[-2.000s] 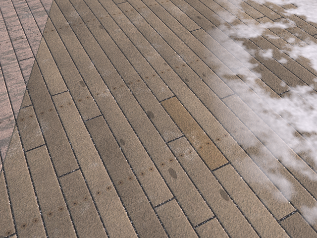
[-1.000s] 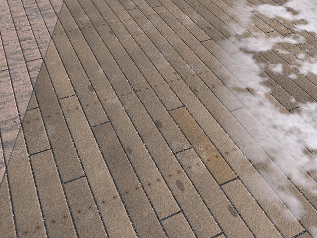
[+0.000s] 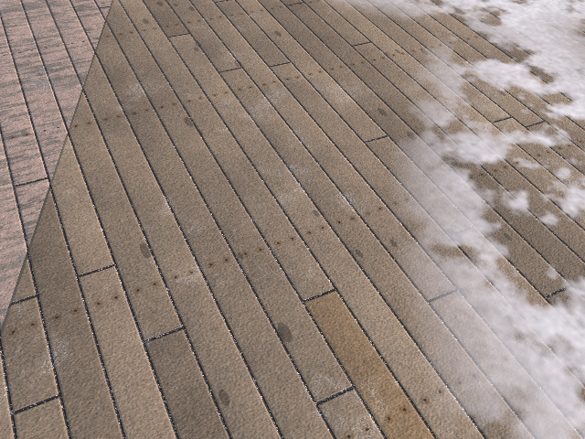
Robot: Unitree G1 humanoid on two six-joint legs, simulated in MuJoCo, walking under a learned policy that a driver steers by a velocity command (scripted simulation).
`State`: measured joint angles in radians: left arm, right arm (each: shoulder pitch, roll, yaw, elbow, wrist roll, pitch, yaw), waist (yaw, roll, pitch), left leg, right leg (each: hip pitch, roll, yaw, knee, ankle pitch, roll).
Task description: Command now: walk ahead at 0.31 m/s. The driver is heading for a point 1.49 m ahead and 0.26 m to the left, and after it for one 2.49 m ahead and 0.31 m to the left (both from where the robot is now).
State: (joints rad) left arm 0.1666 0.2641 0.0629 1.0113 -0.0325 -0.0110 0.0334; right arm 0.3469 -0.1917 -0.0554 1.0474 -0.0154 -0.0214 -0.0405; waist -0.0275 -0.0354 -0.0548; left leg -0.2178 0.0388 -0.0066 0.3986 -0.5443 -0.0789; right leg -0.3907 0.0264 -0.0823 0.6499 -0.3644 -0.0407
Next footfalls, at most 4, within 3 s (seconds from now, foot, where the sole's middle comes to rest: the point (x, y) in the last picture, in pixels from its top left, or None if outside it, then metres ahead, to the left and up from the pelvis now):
0.20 right None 0.03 -0.10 -0.78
0.54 left None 0.21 0.15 -0.78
0.84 right None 0.15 -0.09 -0.78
2.76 left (209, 436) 0.56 0.16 -0.78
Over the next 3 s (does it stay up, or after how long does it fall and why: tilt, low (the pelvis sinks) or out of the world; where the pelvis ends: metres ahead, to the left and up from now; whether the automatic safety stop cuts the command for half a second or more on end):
stays up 0.52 0.07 0.00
